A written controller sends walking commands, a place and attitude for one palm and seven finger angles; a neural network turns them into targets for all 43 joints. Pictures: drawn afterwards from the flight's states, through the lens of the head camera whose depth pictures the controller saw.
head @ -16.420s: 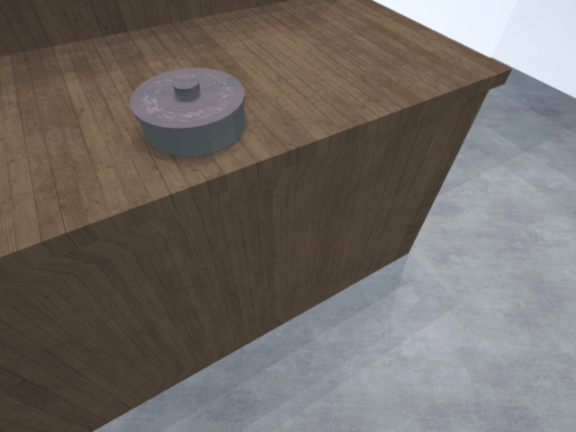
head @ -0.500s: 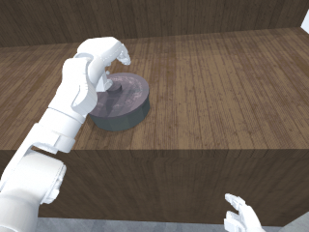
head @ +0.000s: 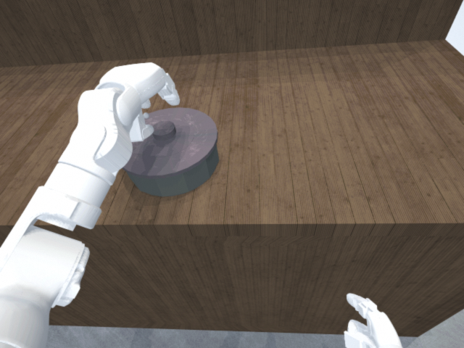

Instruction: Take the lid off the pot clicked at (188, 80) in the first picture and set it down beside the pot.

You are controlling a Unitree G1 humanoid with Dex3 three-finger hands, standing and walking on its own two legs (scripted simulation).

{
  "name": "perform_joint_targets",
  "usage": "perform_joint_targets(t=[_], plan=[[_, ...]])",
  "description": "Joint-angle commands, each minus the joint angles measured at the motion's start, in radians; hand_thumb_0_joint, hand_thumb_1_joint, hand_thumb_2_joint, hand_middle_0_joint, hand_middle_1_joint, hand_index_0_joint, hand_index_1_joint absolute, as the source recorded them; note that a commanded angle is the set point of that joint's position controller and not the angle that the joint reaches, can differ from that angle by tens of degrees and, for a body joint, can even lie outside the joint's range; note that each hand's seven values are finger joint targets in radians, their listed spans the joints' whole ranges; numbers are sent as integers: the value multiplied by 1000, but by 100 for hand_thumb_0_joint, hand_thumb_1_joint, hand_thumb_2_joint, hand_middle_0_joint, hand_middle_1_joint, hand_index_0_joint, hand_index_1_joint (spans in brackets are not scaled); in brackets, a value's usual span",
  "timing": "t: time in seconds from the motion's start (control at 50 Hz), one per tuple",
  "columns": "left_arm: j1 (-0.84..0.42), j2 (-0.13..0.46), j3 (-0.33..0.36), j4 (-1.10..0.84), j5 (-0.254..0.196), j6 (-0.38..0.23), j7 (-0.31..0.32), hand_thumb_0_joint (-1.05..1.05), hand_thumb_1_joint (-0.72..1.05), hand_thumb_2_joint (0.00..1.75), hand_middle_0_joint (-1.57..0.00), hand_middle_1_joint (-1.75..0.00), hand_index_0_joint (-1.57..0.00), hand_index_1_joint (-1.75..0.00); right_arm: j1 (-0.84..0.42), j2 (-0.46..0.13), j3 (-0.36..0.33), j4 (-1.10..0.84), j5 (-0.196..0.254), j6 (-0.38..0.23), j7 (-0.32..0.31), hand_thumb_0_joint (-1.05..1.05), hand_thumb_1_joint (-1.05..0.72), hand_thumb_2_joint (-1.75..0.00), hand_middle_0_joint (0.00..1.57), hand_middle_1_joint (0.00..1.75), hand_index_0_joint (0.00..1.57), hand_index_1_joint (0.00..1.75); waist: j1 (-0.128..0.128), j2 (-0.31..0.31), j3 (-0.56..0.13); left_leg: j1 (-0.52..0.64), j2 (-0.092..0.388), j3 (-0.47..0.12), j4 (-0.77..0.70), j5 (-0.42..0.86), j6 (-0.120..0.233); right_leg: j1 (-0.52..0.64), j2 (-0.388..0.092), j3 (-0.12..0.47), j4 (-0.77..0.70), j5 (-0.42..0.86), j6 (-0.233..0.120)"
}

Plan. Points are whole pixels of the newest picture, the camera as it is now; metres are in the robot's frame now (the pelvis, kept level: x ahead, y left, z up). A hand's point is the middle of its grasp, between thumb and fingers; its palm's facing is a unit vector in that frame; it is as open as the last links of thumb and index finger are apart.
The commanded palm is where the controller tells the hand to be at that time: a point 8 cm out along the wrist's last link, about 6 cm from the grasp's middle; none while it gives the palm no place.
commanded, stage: lower the open fingers around the knob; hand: left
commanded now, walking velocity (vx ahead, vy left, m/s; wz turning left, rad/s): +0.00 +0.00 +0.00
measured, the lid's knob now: (163, 130) +0.47 +0.14 +0.15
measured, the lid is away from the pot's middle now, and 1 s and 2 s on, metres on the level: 0.00 0.00 0.01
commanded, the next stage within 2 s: close the fingers and squeeze the knob in 0.88 s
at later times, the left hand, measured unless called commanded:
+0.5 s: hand (146, 133) +0.42 +0.15 +0.19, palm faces -0.21 -0.07 -0.98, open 10.0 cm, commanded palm +0.40 +0.15 +0.23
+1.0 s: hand (158, 133) +0.43 +0.14 +0.18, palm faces -0.22 -0.06 -0.97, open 10.0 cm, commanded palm +0.40 +0.15 +0.23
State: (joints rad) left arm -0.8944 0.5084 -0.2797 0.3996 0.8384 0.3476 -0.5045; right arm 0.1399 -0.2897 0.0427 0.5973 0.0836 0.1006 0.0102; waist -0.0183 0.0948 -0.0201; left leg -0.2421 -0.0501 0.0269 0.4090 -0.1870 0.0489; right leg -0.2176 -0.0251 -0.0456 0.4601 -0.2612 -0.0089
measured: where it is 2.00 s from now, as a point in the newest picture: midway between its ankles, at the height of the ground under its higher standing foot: outside the picture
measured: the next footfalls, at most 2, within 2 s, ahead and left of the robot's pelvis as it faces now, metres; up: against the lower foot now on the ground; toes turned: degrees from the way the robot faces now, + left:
none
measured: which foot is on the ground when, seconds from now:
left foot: down 0.00-1.00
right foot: down 0.00-1.00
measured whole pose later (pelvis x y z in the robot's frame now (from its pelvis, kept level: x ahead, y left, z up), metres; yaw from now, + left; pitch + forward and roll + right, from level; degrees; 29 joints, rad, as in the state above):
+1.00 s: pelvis +0.00 +0.01 +0.00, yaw +0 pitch +1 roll +0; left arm -0.84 0.43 -0.31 0.46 0.84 0.33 -0.43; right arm 0.18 -0.28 0.03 0.62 0.07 0.10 0.02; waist -0.03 0.10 -0.02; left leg -0.23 -0.06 0.03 0.40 -0.19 0.06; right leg -0.20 -0.03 -0.04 0.44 -0.25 0.00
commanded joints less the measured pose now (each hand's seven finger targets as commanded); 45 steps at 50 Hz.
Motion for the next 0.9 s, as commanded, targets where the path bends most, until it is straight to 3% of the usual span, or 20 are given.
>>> perform_joint_targets(t=[0.0, 0.04, 0.06, 0.1, 0.16, 0.2, 0.26, 0.3, 0.36, 0.38, 0.4, 0.46, 0.52, 0.56, 0.64, 0.72, 0.76, 0.84, 0.86, 0.88], plan=[[-477, 265, 176, -214, 21, -11, 34, 0, -39, 168, -87, -8, -87, -8, -130, -88, -37, -163, -6, -47, -1, 0, -90, -90, 20, 30, 20, 30, 12, -126, -371, 179, -10, -54, 4, 269, 33, 102, 29, 20, -36, 370, -28], [-476, 224, 139, -180, 25, -9, 33, 0, -39, 168, -87, -8, -87, -8, -132, -85, -33, -157, -2, -47, -4, 0, -90, -90, 20, 30, 20, 30, 6, -128, -336, 165, -9, -49, -4, 254, 29, 80, 28, 17, -35, 356, -27], [-421, 201, 139, -191, -5, -14, 36, 0, -39, 168, -87, -8, -87, -8, -125, -96, -42, -161, -1, -44, 1, 0, -90, -90, 20, 30, 20, 30, 1, -108, -341, 176, -8, -53, 6, 261, 32, 77, 27, 13, -41, 357, -31], [-430, 248, 172, -210, 17, -18, 38, 0, -39, 168, -87, -8, -87, -8, -129, -87, -38, -165, -6, -45, -2, 0, -90, -90, 20, 30, 20, 30, 16, -143, -355, 168, -7, -51, -3, 258, 32, 104, 29, 20, -38, 363, -27], [-385, 204, 143, -204, -6, -19, 42, 0, -39, 168, -87, -8, -87, -8, -131, -96, -42, -162, -2, -42, 2, 0, -90, -90, 20, 30, 20, 30, 2, -102, -336, 179, -6, -54, 5, 267, 30, 79, 29, 13, -41, 357, -31], [-412, 224, 151, -192, 15, -20, 45, 0, -39, 168, -87, -8, -87, -8, -128, -87, -38, -156, -5, -40, -1, 0, -90, -90, 20, 30, 20, 30, 7, -142, -327, 167, -4, -52, -7, 229, 28, 78, 34, 13, -45, 326, -27], [-434, 160, 100, -226, -7, -21, 53, 0, -39, 168, -87, -8, -87, -8, -133, -91, -44, -160, -2, -40, -1, 0, -90, -90, 20, 30, 20, 30, -10, -91, -333, 191, -7, -60, -2, 217, 30, 52, 33, 7, -49, 300, -32], [-441, 231, 155, -193, 17, -21, 57, 0, -39, 168, -87, -8, -87, -8, -119, -88, -40, -148, -8, -43, -6, 0, -90, -90, 20, 30, 20, 30, 3, -121, -348, 186, -5, -63, -9, 228, 29, 73, 38, 11, -44, 309, -31], [-435, 157, 99, -191, -1, -24, 63, 0, -39, 168, -87, -8, -87, -8, -116, -93, -45, -144, -5, -44, -3, 0, -90, -90, 20, 30, 20, 30, -13, -78, -349, 204, -5, -69, -6, 238, 27, 55, 37, 4, -47, 304, -35], [-443, 176, 114, -185, 18, -24, 67, 0, -39, 168, -87, -8, -87, -8, -115, -80, -42, -142, -6, -48, -3, 0, -90, -90, 20, 30, 20, 30, -3, -107, -371, 212, -2, -71, -11, 242, 22, 61, 39, 5, -38, 293, -33], [-415, 166, 110, -141, 16, -22, 66, 0, -39, 168, -87, -8, -87, -8, -110, -85, -41, -139, -9, -45, -4, 0, -90, -90, 20, 30, 20, 30, -5, -115, -332, 191, -4, -69, -11, 229, 25, 48, 42, 3, -48, 293, -34], [-367, 109, 76, -110, -1, -24, 73, 0, -39, 168, -87, -8, -87, -8, -101, -96, -47, -137, -6, -40, 2, 0, -90, -90, 20, 30, 20, 30, -15, -97, -298, 187, -3, -70, -10, 213, 21, 19, 40, -7, -53, 273, -38], [-395, 90, 49, -100, 23, -24, 81, 0, -39, 168, -87, -8, -87, -8, -106, -84, -40, -139, -4, -37, 3, 0, -90, -90, 20, 30, 20, 30, -12, -111, -304, 178, 0, -71, -21, 184, 15, 11, 42, -9, -45, 238, -36], [-373, 107, 79, -104, 4, -29, 92, 0, -39, 168, -87, -8, -87, -8, -97, -97, -47, -138, -6, -29, 5, 0, -90, -90, 20, 30, 20, 30, -14, -107, -296, 176, 2, -73, -18, 182, 18, 14, 41, -11, -53, 238, -41], [-494, 154, 101, -114, 29, -29, 107, 0, -39, 168, -87, -8, -87, -8, -92, -85, -42, -132, -11, -37, -6, 0, -90, -90, 20, 30, 20, 30, -9, -108, -346, 190, 0, -79, -28, 194, 19, 46, 44, -2, -44, 252, -40], [-496, 110, 72, -125, 25, -31, 109, 0, -39, 168, -87, -8, -87, -8, -84, -79, -47, -130, -13, -51, -1, 0, -90, -90, 20, 30, 20, 30, -12, -106, -359, 220, 2, -84, -24, 240, 18, 40, 44, -3, -45, 283, -40], [-417, 109, 93, -110, 0, -31, 110, 0, -39, 168, -87, -8, -87, -8, -75, -93, -54, -131, -13, -48, 6, 0, -90, -90, 20, 30, 20, 30, -10, -93, -350, 219, 3, -88, -19, 267, 21, 44, 43, -5, -52, 296, -44], [-432, 114, 83, -91, 20, -29, 106, 0, -39, 168, -87, -8, -87, -8, -82, -85, -46, -128, -12, -47, 4, 0, -90, -90, 20, 30, 20, 30, -7, -133, -322, 189, 0, -73, -26, 243, 21, 53, 45, -2, -50, 305, -38], [-420, 103, 85, -121, -1, -33, 107, 0, -39, 168, -87, -8, -87, -8, -82, -95, -53, -132, -11, -43, 7, 0, -90, -90, 20, 30, 20, 30, -13, -107, -329, 198, 3, -77, -22, 258, 22, 54, 42, -4, -55, 311, -41], [-446, 125, 90, -136, 19, -33, 108, 0, -39, 168, -87, -8, -87, -8, -87, -82, -47, -134, -13, -47, 9, 0, -90, -90, 20, 30, 20, 30, -3, -108, -354, 206, 1, -77, -26, 260, 18, 66, 43, -1, -45, 306, -39]])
